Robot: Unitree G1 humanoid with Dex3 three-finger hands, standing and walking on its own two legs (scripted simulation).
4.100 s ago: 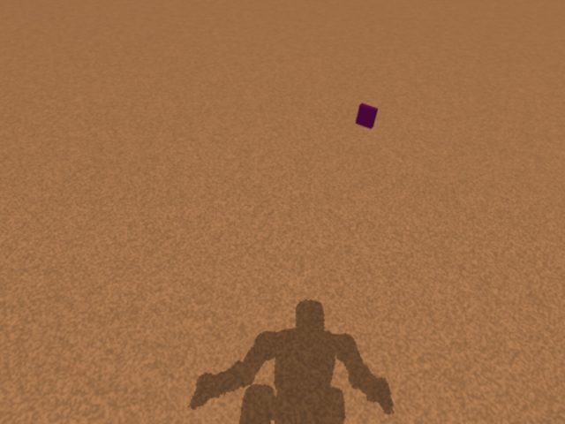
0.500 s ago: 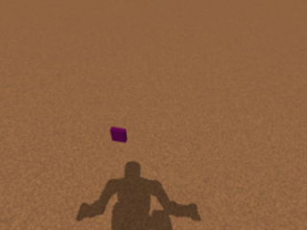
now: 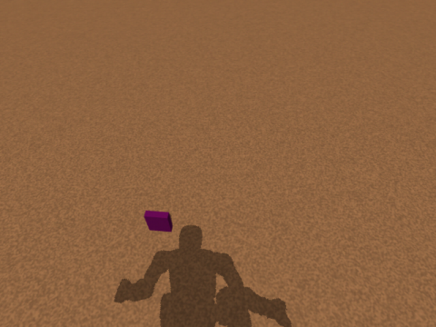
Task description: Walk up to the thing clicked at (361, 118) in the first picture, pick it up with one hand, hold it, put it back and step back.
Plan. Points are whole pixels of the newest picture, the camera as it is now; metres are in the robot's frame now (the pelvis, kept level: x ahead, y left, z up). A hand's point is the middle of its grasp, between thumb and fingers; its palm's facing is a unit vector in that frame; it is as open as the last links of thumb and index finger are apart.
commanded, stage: walk up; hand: left
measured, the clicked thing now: (158, 221) +0.74 +0.29 -0.69
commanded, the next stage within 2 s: none
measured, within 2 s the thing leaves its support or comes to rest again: neither
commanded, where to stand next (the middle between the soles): +0.31 +0.05 m, yaw -1 degrees
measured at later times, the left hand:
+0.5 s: hand (52, 316) +0.21 +0.34 -0.14, palm faces -0.06 -0.93 -0.37, open 7.4 cm
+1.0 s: hand (76, 260) +0.32 +0.33 -0.14, palm faces -0.03 -0.93 -0.38, open 7.4 cm
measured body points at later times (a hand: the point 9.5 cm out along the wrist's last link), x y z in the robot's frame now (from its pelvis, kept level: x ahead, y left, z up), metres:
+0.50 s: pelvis +0.15 +0.06 +0.01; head +0.17 +0.08 +0.46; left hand +0.21 +0.39 -0.12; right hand +0.20 -0.27 -0.08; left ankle +0.19 +0.17 -0.72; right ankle +0.17 -0.08 -0.66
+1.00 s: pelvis +0.23 +0.06 +0.00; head +0.24 +0.06 +0.45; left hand +0.32 +0.38 -0.12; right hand +0.29 -0.26 -0.12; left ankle +0.28 +0.18 -0.72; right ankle +0.30 -0.07 -0.72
